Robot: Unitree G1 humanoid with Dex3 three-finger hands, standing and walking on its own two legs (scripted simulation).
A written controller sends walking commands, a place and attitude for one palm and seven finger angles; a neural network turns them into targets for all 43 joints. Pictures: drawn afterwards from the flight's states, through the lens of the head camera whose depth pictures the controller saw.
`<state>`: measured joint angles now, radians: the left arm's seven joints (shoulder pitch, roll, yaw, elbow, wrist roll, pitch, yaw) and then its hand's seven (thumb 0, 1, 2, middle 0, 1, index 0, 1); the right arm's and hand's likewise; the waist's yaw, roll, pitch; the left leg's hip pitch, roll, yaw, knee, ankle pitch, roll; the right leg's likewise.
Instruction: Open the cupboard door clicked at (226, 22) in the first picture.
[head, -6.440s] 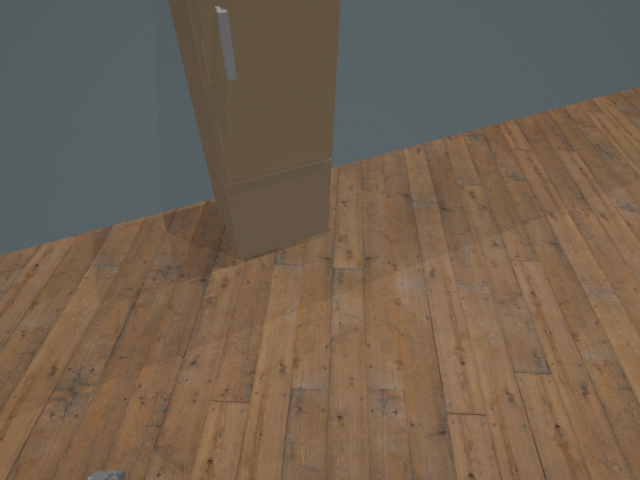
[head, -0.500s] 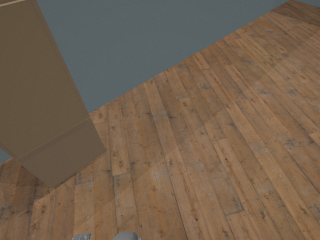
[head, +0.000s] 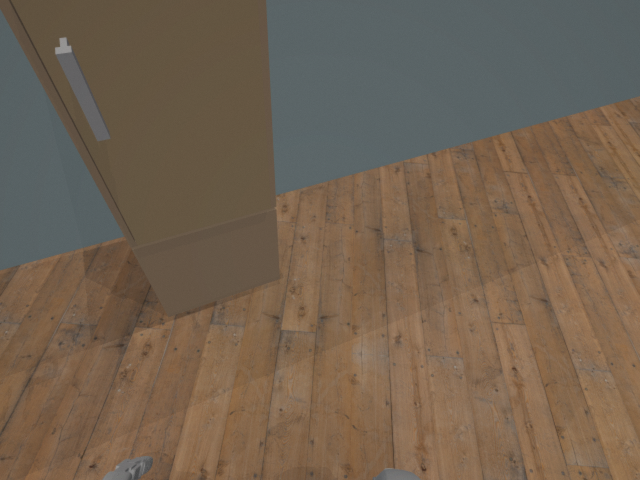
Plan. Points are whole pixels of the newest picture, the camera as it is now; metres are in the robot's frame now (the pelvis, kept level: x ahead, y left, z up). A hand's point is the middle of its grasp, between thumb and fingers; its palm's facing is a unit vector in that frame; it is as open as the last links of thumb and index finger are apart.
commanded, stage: turn to face it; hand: left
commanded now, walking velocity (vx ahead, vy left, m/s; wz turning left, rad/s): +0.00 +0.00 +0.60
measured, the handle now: (84, 91) +0.67 +0.44 +0.09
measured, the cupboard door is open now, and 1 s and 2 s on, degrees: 0 0 0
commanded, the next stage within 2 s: take the last steps up to it in 0.64 s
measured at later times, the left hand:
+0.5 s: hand out of the picture -0.02 +0.19 -0.16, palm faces +0.31 -0.91 -0.26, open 7.3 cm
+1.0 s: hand out of the picture -0.06 +0.19 -0.17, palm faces +0.39 -0.90 -0.21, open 7.3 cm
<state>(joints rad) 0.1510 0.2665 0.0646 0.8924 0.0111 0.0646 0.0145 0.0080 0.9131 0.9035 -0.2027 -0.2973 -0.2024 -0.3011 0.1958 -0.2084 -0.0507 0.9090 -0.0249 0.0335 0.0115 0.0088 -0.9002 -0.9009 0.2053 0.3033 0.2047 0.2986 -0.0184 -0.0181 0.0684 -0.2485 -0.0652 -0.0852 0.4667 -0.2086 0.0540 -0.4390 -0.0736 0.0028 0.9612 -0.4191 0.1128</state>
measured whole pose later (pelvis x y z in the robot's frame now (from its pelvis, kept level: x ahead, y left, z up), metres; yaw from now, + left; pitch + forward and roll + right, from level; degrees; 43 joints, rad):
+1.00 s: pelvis -0.02 +0.00 +0.00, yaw +23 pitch -2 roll +0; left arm 0.26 0.20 0.03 1.03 0.02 0.03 -0.01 0.01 0.91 0.90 -0.20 -0.30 -0.20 -0.30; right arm 0.25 -0.17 -0.04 1.02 -0.03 0.00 -0.01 0.00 -0.92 -0.90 0.21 0.30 0.21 0.30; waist -0.02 0.00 0.00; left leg -0.15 -0.02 0.01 0.43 -0.25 0.02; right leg -0.28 -0.05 -0.07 0.69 -0.42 0.04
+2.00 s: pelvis +0.26 +0.08 -0.02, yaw +25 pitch -1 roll +1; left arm 0.13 0.16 0.02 1.00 0.02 -0.02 0.01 0.00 0.91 0.90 -0.20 -0.30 -0.20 -0.30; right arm 0.27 -0.17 -0.06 1.08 -0.01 0.02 -0.02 0.01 -0.91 -0.90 0.20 0.30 0.20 0.30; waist -0.04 0.04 0.08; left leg -0.22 0.05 0.07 0.77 -0.55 -0.04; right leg -0.38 -0.09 -0.10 0.61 -0.21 -0.01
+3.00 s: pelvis +0.20 +0.08 +0.00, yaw +26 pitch -2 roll +1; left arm 0.29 0.13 -0.01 1.14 0.00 0.01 0.04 0.01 0.93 0.90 -0.20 -0.30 -0.20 -0.30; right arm 0.32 -0.12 0.00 1.17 -0.01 0.01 -0.03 0.01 -0.91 -0.90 0.20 0.30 0.20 0.30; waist -0.01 0.00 0.03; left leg -0.16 0.00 0.06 0.38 -0.19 0.01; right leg -0.13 0.00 -0.04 0.42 -0.26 -0.03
